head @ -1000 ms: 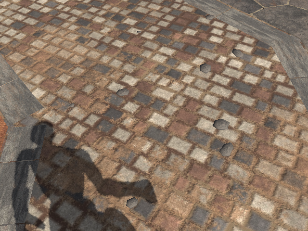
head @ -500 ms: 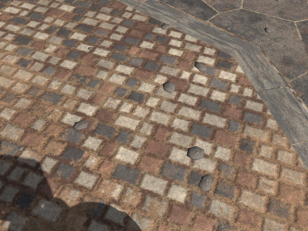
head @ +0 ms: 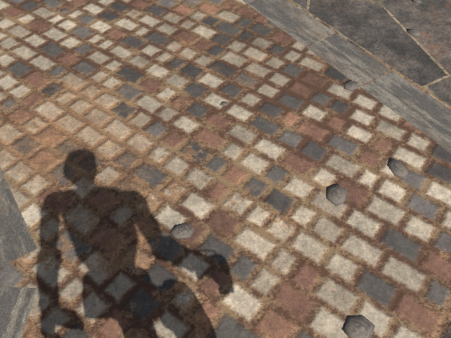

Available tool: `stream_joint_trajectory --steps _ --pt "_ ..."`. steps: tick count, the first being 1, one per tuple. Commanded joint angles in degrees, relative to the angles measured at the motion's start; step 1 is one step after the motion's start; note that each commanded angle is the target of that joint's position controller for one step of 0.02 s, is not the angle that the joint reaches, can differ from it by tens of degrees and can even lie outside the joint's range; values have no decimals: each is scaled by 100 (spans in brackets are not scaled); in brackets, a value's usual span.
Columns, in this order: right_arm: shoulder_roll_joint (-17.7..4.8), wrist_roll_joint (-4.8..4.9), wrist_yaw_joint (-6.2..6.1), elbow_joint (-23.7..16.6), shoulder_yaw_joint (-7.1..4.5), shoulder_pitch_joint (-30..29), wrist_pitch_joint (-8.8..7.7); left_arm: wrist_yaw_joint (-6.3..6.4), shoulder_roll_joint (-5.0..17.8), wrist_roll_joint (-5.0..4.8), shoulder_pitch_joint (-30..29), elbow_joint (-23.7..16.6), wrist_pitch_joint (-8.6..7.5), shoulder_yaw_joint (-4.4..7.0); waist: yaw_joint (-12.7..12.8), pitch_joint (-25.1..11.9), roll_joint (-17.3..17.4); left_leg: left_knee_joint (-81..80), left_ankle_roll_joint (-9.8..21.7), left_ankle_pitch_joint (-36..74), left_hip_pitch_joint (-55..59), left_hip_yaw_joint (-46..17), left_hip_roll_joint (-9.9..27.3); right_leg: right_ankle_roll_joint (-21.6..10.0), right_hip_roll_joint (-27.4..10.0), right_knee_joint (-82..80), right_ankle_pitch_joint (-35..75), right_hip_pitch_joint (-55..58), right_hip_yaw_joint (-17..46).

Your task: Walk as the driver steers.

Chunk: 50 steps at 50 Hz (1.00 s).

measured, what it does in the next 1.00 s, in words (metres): walks ahead, turning left: left foot, then right foot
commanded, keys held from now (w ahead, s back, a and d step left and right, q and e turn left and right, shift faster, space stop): w+q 0.56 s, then w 0.44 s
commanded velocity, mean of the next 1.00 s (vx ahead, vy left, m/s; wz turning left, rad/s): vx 0.50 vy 0.00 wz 0.43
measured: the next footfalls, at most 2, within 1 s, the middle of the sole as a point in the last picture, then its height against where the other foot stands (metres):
left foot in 0.16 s outside the picture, level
right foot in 0.72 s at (226, 290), level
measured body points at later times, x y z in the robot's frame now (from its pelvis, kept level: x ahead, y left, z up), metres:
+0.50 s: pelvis +0.27 +0.07 +0.00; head +0.30 +0.09 +0.45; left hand +0.38 +0.35 -0.11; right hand +0.34 -0.20 -0.12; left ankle +0.21 +0.09 -0.74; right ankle +0.46 -0.07 -0.67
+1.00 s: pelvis +0.56 +0.12 +0.01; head +0.58 +0.12 +0.45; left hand +0.45 +0.36 -0.13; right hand +0.78 -0.06 -0.12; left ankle +0.56 +0.27 -0.68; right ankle +0.58 +0.04 -0.74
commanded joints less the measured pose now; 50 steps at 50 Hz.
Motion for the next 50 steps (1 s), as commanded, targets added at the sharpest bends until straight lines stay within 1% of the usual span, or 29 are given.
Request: stream_joint_trajectory --steps 1,3,5,7,8,9,10,11,12,13,14,15,17,20,30,31,33,34,35,36,37,38,39,40,41,42,43,45,50 --pt "-105 -34 74 -532 44 -679 -65 61 798 -4 112 -198 -53 144 44 348 -548 -691 123 111 264 383 -142 -525 -1618 -519 2648 -298 266" --pt "-193 -60 76 -587 11 -699 -68 101 866 6 170 -143 20 160 -15 304 -576 -914 303 -286 375 494 -294 -477 -1717 -163 3571 158 120" --pt "-317 -65 34 -522 -55 -372 -61 141 1025 30 96 -146 104 202 -211 25 -728 -971 539 -929 878 683 -648 -414 -1756 640 5268 472 -29" --pt "-530 -57 -39 -218 -195 710 -122 126 1199 39 5 -199 238 256 -665 -611 -679 -1343 828 -1325 2082 682 -1057 -363 -1733 2447 5569 330 -78" --pt "-851 -119 -121 50 -346 1591 -168 96 1184 40 -66 -305 267 250 -1080 -1093 -281 -1804 1056 -1430 3398 111 -847 -170 -1594 4033 4332 -570 -127" --pt "-1599 -161 -197 -4 -538 1664 -152 -24 455 -69 241 -719 230 99 -704 -1657 1163 -1981 1949 -1642 5399 -2782 983 209 -648 6273 -381 -3216 9" --pt "-1657 31 -211 -98 -545 1734 -67 -63 863 -42 -516 -981 142 172 -876 -1958 608 -3025 2157 -1910 5584 -4646 1379 299 -13 7085 -1462 -4216 1328" --pt "-1545 53 -272 -61 -507 1449 -37 -95 870 -67 -1040 -1153 56 156 -805 -1073 176 -3151 1945 -1456 5032 -3654 1283 211 -416 6918 -842 -4726 1644" --pt "-1209 93 -293 -56 -427 1168 -66 -89 813 -88 -961 -1102 -15 124 -543 -624 -184 -3172 1705 -716 4275 -3046 1099 169 -646 6323 -336 -4453 1655" --pt "-986 119 -305 -86 -368 884 -110 -68 798 -37 -845 -1006 12 138 -279 -351 -403 -3240 1453 -104 3651 -2506 779 178 -793 5866 -180 -4054 1675" --pt "-812 168 -320 -93 -310 765 -173 -53 787 87 -709 -1003 119 136 -96 -301 -298 -3253 1370 600 3227 -2180 564 255 -861 5603 -132 -3641 1707" --pt "-753 179 -315 -109 -276 722 -238 -65 734 151 -612 -975 236 125 1 -387 -246 -3266 1342 882 3082 -1968 409 327 -879 5442 -158 -3413 1722" --pt "-870 206 -305 -72 -285 878 -347 -117 649 184 -694 -1041 381 108 48 -383 -222 -3327 1318 1106 2922 -1744 195 463 -863 5054 -81 -3426 1623" --pt "-1008 182 -288 -22 -313 1298 -366 -142 661 162 -1375 -1303 455 94 -171 -188 -86 -3463 1180 991 2954 -1777 83 585 -834 4372 532 -3897 1528" --pt "-994 91 -380 96 -265 2217 -319 -229 685 73 -3021 -1999 335 -37 -763 -4 231 -3019 914 1799 4121 -2125 124 368 -328 2293 1479 -4232 1455" --pt "-994 81 -405 108 -257 2210 -329 -231 705 64 -3003 -2031 307 -42 -729 13 265 -2980 853 1954 4145 -2146 179 278 -292 2075 1476 -3992 1459" --pt "-1061 78 -434 89 -248 1951 -370 -201 816 64 -2415 -1889 255 -3 -396 -85 320 -2716 625 2732 3936 -2043 205 44 -119 1654 1253 -2904 1423" --pt "-1142 70 -424 95 -260 1864 -398 -150 958 60 -1849 -1706 224 64 -166 -334 334 -2197 527 3542 3907 -1975 152 -77 61 1610 994 -2179 1358" --pt "-1198 75 -386 109 -264 1754 -420 -84 1076 51 -998 -1449 171 128 260 -749 146 -1212 426 3733 3780 -1739 -90 -215 102 1261 1118 -1210 1301" --pt "-993 94 -342 22 -206 1768 -457 4 1340 143 -140 -1314 112 205 592 -1350 -137 159 348 2413 2966 -1591 -361 -445 -715 1240 606 119 2129" --pt "-391 293 -318 -39 -98 2565 -452 24 1947 270 277 -1276 129 348 290 -2137 -1464 2233 81 -1492 1305 -1039 -1315 -1221 -2385 982 321 1612 4816" --pt "-775 143 -348 83 -138 2708 -432 -54 1691 91 13 -1202 223 342 115 -2014 -1353 2892 121 -2788 606 -1111 -1324 -1466 -2579 257 -199 1237 6130" --pt "-866 49 -345 59 -153 2177 -394 -76 1197 10 -614 -1317 237 238 -62 -954 -665 2979 118 -2242 375 -1113 -950 -1362 -2346 128 -656 279 5259" --pt "-821 7 -298 -44 -121 1657 -399 -107 844 14 -916 -1329 210 151 -40 -474 -210 2655 111 -1878 422 -1060 -755 -1199 -2009 6 -294 -405 4403" --pt "-749 6 -256 -113 -113 1455 -377 -101 758 48 -945 -1254 178 113 -111 -284 -309 2380 106 -1757 521 -1003 -614 -1038 -1731 -104 258 -745 3801" --pt "-694 -48 -205 -147 -100 1385 -321 -90 680 26 -875 -1126 148 73 -198 -173 -431 2135 88 -1672 719 -951 -514 -846 -1427 -237 706 -1054 3294" --pt "-607 -55 -168 -117 -75 1552 -270 -97 757 10 -762 -1028 97 83 -278 -285 -718 2034 42 -1667 869 -899 -527 -904 -1445 -255 1152 -1108 3112" --pt "-537 -83 -142 -129 -46 1445 -220 -138 783 -46 -500 -856 -5 95 -308 -280 -679 1820 -29 -1615 715 -794 -473 -990 -1400 -339 1719 -1079 2826" --pt "-360 -66 -55 -540 100 111 -229 -147 814 -66 -115 -606 8 95 -92 1 -589 319 -274 -618 170 -266 -109 -924 -1129 -725 1844 -964 2157"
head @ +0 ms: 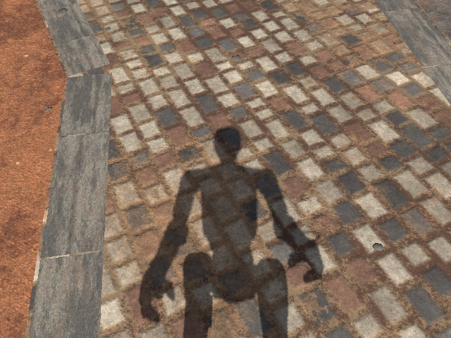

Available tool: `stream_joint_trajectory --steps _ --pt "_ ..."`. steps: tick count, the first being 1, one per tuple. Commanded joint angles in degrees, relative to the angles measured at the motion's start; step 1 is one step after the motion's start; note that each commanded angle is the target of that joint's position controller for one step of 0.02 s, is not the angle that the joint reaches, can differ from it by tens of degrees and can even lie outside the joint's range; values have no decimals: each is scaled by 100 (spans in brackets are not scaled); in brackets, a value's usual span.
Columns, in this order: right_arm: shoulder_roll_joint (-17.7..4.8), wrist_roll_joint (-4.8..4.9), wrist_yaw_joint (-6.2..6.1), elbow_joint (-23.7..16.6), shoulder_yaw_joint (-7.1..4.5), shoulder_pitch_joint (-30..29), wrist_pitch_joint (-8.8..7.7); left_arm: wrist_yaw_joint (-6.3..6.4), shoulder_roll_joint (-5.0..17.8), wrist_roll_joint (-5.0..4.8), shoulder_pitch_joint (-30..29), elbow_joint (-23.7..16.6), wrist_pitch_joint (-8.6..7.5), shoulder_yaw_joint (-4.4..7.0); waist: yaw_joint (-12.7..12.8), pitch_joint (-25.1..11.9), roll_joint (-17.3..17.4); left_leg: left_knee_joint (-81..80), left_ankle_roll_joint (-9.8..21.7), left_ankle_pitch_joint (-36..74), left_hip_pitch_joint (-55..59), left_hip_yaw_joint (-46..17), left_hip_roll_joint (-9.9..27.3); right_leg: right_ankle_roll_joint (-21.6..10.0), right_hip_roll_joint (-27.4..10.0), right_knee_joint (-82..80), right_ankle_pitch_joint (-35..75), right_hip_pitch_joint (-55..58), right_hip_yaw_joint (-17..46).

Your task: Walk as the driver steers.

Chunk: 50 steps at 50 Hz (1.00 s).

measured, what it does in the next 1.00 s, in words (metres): walks ahead, turning right: left foot, then right foot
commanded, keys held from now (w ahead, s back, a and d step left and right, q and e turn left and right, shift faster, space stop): w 0.14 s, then w+e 0.86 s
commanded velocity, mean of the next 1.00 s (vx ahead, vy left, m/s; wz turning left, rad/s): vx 0.50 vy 0.00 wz -0.35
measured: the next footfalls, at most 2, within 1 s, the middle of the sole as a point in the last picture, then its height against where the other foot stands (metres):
left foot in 0.24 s outside the picture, level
right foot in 0.78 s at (284, 330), level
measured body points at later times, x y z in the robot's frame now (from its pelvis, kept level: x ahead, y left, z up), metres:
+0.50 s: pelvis +0.25 +0.05 +0.00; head +0.27 +0.06 +0.45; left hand +0.37 +0.30 -0.14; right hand +0.25 -0.22 -0.13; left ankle +0.24 +0.12 -0.75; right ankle +0.29 -0.10 -0.67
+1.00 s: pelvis +0.50 -0.05 -0.01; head +0.52 -0.07 +0.44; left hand +0.66 +0.18 -0.13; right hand +0.51 -0.34 -0.13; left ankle +0.60 +0.10 -0.67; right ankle +0.48 -0.09 -0.75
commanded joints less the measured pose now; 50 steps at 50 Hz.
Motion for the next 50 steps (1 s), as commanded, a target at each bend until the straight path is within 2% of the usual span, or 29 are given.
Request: stream_joint_trajectory --steps 1,4,8,10,11,12,13,14,15,16,18,21,23,28,32,33,35,37,38,39,40,41,42,43,44,45,46,48,50 --pt "-107 28 56 -440 62 -493 -57 -3 659 -31 24 -202 -89 114 -43 168 -690 -979 -136 670 -88 340 150 -739 -1311 -912 1400 -169 854" --pt "-92 74 57 -560 119 -1001 -77 6 781 -24 306 -68 -80 139 115 173 -699 -1784 -126 977 255 541 35 -661 -1348 -804 1738 0 706" --pt "-248 73 -4 -675 81 -1268 -118 54 838 17 502 90 -15 146 127 218 -721 -2273 74 552 522 546 -84 -603 -1647 -388 2329 524 869" --pt "-351 35 -63 -492 10 -640 -191 84 914 18 396 123 29 158 -219 -24 -666 -2732 217 223 1407 566 -319 -505 -1597 428 3273 577 888" --pt "-515 -24 -123 -195 -73 217 -271 80 848 -7 365 123 44 131 -574 -496 -411 -3077 360 369 2574 509 -327 -394 -1320 1431 3313 258 686" --pt "-952 -156 -213 -20 -200 1254 -332 65 631 -54 234 -95 20 56 -979 -1249 125 -3198 652 -164 4034 -678 823 -260 -1006 2967 1873 -763 466" --pt "-1517 -161 -244 24 -348 1491 -270 67 -49 -225 900 -237 36 -91 -714 -1898 1372 -3724 1302 -524 5374 -2979 2397 -38 -102 4784 -1859 -2677 -2" --pt "-1122 35 -226 -24 -301 1238 -198 141 743 -55 568 -96 127 112 -750 -1498 411 -3960 1269 -1056 4711 -3119 2228 -118 -334 5310 -1908 -3063 539" --pt "-729 66 -211 -89 -183 698 -207 100 735 -44 193 -177 128 155 -535 -711 194 -4129 1084 -927 3970 -2244 1907 -160 -585 5263 -1365 -3115 696" --pt "-457 71 -189 -98 -118 409 -252 60 577 -50 45 -183 133 134 -404 -349 154 -4361 917 -393 3378 -1594 1644 -138 -754 5048 -993 -2947 685" --pt "-255 109 -232 -25 -62 287 -334 -21 441 70 121 -116 275 151 -150 -72 280 -4603 612 226 2765 -702 1266 -34 -896 4825 -687 -2602 646" --pt "-341 174 -249 109 -103 489 -478 -113 291 101 -142 -239 423 163 -36 -9 175 -4759 649 991 2691 -119 1230 83 -936 4807 -313 -2796 562" --pt "-363 176 -266 185 -121 639 -505 -156 274 113 -499 -373 460 171 -56 71 121 -4823 650 1229 2797 232 1190 145 -991 4671 77 -3165 519" --pt "-345 147 -277 359 -112 914 -483 -235 150 103 -1475 -754 455 85 -199 315 110 -4796 584 1728 2891 1000 1013 183 -913 3296 981 -3253 206" --pt "-495 134 -324 533 -148 1303 -430 -294 160 141 -2144 -1055 442 23 -388 430 92 -4591 533 2404 3448 1340 1199 -59 -771 2385 911 -3064 -225" --pt "-525 127 -340 570 -157 1366 -398 -299 187 151 -2207 -1103 437 26 -389 428 98 -4444 506 2742 3647 1419 1244 -148 -710 2254 730 -3014 -301" --pt "-642 110 -375 592 -181 1342 -332 -276 259 163 -2098 -1118 438 59 -270 281 195 -3865 433 4273 3935 1623 1279 -369 -425 2079 212 -2612 -515" --pt "-836 96 -396 589 -237 1285 -229 -218 409 167 -1457 -964 423 146 39 -147 323 -2639 406 5657 4068 1744 1301 -645 -6 1972 -431 -1817 -669" --pt "-910 109 -384 556 -260 1257 -167 -173 540 177 -796 -770 374 232 318 -541 261 -1572 359 5406 3819 1778 1277 -807 182 1655 -472 -994 -611" --pt "-879 122 -359 432 -253 1142 -152 -89 886 245 130 -494 332 387 773 -1041 -128 3 166 4005 2791 1821 1141 -1076 -162 1199 -530 425 102" --pt "-202 226 -258 -22 -130 1273 -227 -14 1646 195 55 -607 379 593 417 -1616 -1784 2438 -259 -1078 24 1761 -17 -1932 -2027 833 -480 2485 3248" --pt "-644 176 -202 -252 -191 749 -319 18 1770 73 226 -727 468 610 628 -1972 -936 3178 -303 -1790 -881 365 -456 -2323 -2459 31 -163 2610 4745" --pt "-545 191 -176 -369 -158 240 -384 87 1552 36 -41 -635 490 555 538 -1130 -481 3004 -227 -1246 -1299 28 -7 -2106 -2323 -2 31 2069 3705" --pt "-509 218 -184 -336 -132 349 -441 105 1158 -18 -316 -588 457 459 231 -452 -152 2236 -199 -806 -998 52 254 -1783 -2087 -104 552 1057 3060" --pt "-489 151 -196 -324 -146 334 -396 115 950 -25 -554 -588 400 392 -25 -164 -18 1675 -222 -734 -610 8 414 -1508 -1713 -168 1039 430 2581" --pt "-453 33 -206 -259 -137 554 -277 120 841 -62 -747 -640 356 351 -220 -111 -7 1461 -289 -667 -168 36 428 -1417 -1494 -269 1410 -34 2217" --pt "-416 -35 -198 -241 -130 674 -162 99 809 -61 -751 -656 286 327 -301 -165 -152 1268 -346 -707 101 35 434 -1430 -1391 -255 1887 -257 2071" --pt "-326 -50 -153 -322 -115 583 -25 70 921 -70 -631 -608 181 346 -361 -198 -215 824 -457 -593 127 140 404 -1415 -1164 -316 2008 -440 1826" --pt "-310 -32 -122 -509 -104 123 10 63 1028 -56 -418 -584 157 370 -237 -84 -329 273 -541 -128 -107 230 386 -1300 -1021 -418 1797 -474 1785"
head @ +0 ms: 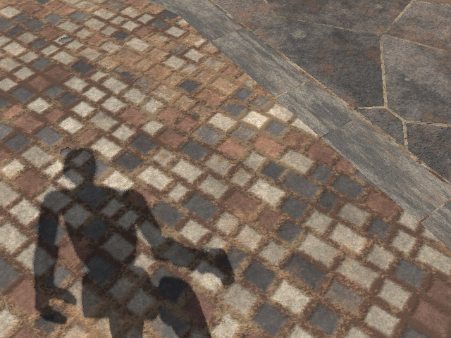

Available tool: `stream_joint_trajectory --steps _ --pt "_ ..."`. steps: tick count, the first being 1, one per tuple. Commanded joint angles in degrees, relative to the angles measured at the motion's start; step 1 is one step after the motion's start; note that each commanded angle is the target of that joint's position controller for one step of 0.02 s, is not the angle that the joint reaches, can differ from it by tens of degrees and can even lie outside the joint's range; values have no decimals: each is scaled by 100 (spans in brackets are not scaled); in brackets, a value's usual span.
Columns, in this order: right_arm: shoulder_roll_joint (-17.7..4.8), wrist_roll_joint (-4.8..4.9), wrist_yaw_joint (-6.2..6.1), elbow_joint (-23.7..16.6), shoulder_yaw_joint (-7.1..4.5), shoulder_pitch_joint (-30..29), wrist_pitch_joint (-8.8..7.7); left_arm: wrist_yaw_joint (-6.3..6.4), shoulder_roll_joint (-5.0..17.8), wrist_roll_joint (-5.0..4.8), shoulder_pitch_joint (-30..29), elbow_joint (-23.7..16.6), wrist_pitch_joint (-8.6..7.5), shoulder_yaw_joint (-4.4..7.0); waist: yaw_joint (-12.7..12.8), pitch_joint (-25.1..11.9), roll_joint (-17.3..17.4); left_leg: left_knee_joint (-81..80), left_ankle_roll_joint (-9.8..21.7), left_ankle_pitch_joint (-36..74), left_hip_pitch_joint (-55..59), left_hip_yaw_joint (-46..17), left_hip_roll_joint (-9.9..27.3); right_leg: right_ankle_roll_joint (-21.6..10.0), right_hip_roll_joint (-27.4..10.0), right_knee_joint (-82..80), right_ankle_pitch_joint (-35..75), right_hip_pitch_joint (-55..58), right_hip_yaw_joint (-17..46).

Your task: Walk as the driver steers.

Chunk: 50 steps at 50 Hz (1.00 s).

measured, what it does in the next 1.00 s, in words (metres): walks ahead: left foot, then right foot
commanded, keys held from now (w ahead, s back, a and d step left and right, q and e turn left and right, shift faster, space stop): w+e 0.28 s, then w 0.04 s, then w+q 0.38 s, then q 0.30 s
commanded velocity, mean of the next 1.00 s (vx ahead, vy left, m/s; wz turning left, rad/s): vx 0.43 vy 0.00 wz -0.03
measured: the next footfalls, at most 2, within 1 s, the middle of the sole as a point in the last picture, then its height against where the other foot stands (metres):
left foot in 0.30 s outside the picture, level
right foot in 0.74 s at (286, 330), level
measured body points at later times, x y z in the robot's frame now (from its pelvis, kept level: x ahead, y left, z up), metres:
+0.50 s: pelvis +0.27 +0.04 +0.00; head +0.29 +0.05 +0.45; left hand +0.43 +0.29 -0.12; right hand +0.28 -0.24 -0.11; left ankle +0.30 +0.13 -0.74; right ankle +0.21 -0.07 -0.67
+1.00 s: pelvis +0.45 -0.03 +0.01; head +0.49 -0.05 +0.45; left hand +0.52 +0.24 -0.10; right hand +0.57 -0.30 -0.13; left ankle +0.48 +0.10 -0.67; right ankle +0.45 -0.12 -0.74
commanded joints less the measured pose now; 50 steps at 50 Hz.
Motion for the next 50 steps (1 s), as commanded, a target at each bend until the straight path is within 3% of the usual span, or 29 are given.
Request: stream_joint_trajectory --steps 1,7,10,12,13,14,15,16,17,18,19,20,22,24,29,33,35,36,37,38,39,40,41,42,43,45,50 --pt "-417 -11 33 -322 -89 40 89 4 839 -11 157 -332 -149 181 -78 -148 -242 -703 -143 619 -246 178 -43 -846 -1441 -971 1659 46 1473" --pt "-436 63 79 -736 -23 -1112 43 23 883 21 780 -297 -115 199 410 -97 -452 -2124 -121 1477 -507 121 -320 -618 -1445 -696 1735 781 1778" --pt "-511 98 88 -908 -5 -1361 -32 70 958 78 879 -332 -101 211 455 -107 -527 -2608 -16 1300 -250 85 -506 -530 -1547 -344 2220 1042 1996" --pt "-650 117 67 -861 -40 -969 -85 105 1063 97 615 -434 -106 235 185 -157 -616 -3042 120 975 571 31 -630 -327 -1572 -72 2407 833 2139" --pt "-760 124 27 -734 -87 -506 -117 94 1123 102 435 -493 -122 247 -42 -309 -625 -3198 211 737 1318 91 -781 -211 -1496 282 2796 608 2149" --pt "-892 104 -36 -532 -153 218 -181 55 1119 65 317 -514 -154 238 -419 -649 -392 -3580 342 826 2342 126 -814 -72 -1203 1127 2960 351 1968" --pt "-1245 -10 -124 -418 -250 1086 -246 4 818 5 331 -599 -211 147 -772 -1355 149 -3818 625 129 3580 -705 73 90 -814 2542 2175 -181 1522" --pt "-1828 -129 -171 -434 -379 1446 -199 2 213 -176 953 -793 -222 14 -530 -2142 1451 -4277 1289 -630 5111 -3243 1687 332 62 4205 -1353 -1847 828" --pt "-1525 -25 -132 -364 -361 1215 -119 35 567 20 1085 -622 -177 16 -349 -1885 1179 -4735 1556 -1365 4654 -4384 1756 280 -188 4866 -1927 -2482 807" --pt "-1005 26 -88 -417 -244 819 -107 17 646 105 832 -517 -145 34 -258 -979 397 -4804 1505 -1495 3836 -3590 1466 278 -458 5022 -1398 -2541 887" --pt "-698 55 -43 -386 -163 572 -122 -38 591 149 443 -592 -151 8 -232 -563 57 -4830 1426 -857 3276 -2808 1129 303 -604 4788 -1055 -2472 816" --pt "-595 62 -32 -310 -122 515 -146 -80 532 173 242 -673 -141 -5 -158 -339 231 -4891 1325 -72 2943 -2195 828 346 -735 4505 -947 -2387 750" --pt "-622 139 2 -115 -117 630 -210 -144 469 277 265 -692 -64 -47 10 -331 577 -4928 1304 1146 2625 -1603 487 488 -884 4137 -893 -2062 488" --pt "-688 211 50 13 -139 834 -269 -165 414 306 120 -759 -43 -92 43 -422 530 -4925 1455 1977 2607 -1403 399 624 -952 3813 -864 -2042 248" --pt "-894 218 46 194 -246 1120 -181 -199 183 206 -1095 -1170 -82 -300 -187 -127 552 -5198 1458 1432 2057 -1083 155 886 -1026 2018 -132 -1709 -56" --pt "-1057 208 88 254 -327 1345 -135 -104 343 137 -1374 -1298 -147 -285 -248 -250 461 -4826 1309 1584 2031 -1317 259 874 -862 1329 122 -1012 -99" --pt "-1118 232 64 219 -362 1220 -106 -37 405 148 -979 -1202 -211 -241 22 -307 321 -4363 1132 1314 1834 -1430 177 805 -799 719 215 -230 -74" --pt "-1000 233 49 219 -343 1257 -107 36 561 196 -549 -1062 -275 -175 177 -447 106 -3715 963 1519 1628 -1308 -118 708 -853 415 170 469 59" --pt "-705 289 43 81 -272 1164 -132 127 931 321 118 -1021 -351 -72 503 -942 -505 -2340 734 1137 1240 -894 -579 479 -1845 12 -348 1308 1036" --pt "-153 395 -10 -157 -147 1507 -125 190 1550 356 428 -1061 -296 59 421 -1421 -1678 -873 513 -1199 22 -48 -1296 0 -3345 -382 73 2248 2728" --pt "-633 247 -81 -73 -249 1677 3 191 1331 216 370 -1002 -199 60 271 -1321 -1337 -98 544 -1714 -304 -50 -1067 -385 -3539 -387 620 1805 3319" --pt "-735 173 -85 44 -305 1602 94 161 815 156 88 -1062 -200 -77 102 -820 -716 212 559 -1436 -300 -210 -824 -365 -3216 -274 1286 1400 2590" --pt "-638 163 -47 62 -307 1466 136 143 512 129 -171 -1080 -222 -157 -6 -556 -593 220 490 -1136 -219 -163 -683 -285 -2918 -263 2258 1049 1808" --pt "-591 154 -13 50 -322 1379 190 148 355 137 -332 -1096 -234 -205 -104 -510 -730 168 417 -903 -94 -106 -589 -173 -2675 -287 2866 854 1252" --pt "-562 119 30 28 -332 1339 261 166 325 125 -377 -1078 -246 -214 -175 -496 -896 190 334 -733 20 -38 -572 -129 -2517 -285 3374 700 864" --pt "-469 122 94 -42 -325 1251 367 172 410 104 -341 -1038 -264 -175 -244 -619 -907 264 225 -432 136 49 -672 -148 -2436 -259 4065 596 407" --pt "-280 101 236 -430 -214 468 493 217 522 81 -325 -928 -167 -101 -169 -478 -926 -890 116 303 169 267 -574 -196 -2383 -330 3600 441 -350"
Velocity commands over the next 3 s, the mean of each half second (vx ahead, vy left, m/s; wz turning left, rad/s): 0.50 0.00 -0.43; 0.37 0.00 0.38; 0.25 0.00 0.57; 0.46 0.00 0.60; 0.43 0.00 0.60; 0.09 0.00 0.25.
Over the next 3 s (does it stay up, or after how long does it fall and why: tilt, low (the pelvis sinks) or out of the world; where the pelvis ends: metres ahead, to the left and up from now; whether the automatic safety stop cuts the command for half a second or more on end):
stays up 1.05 0.36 0.00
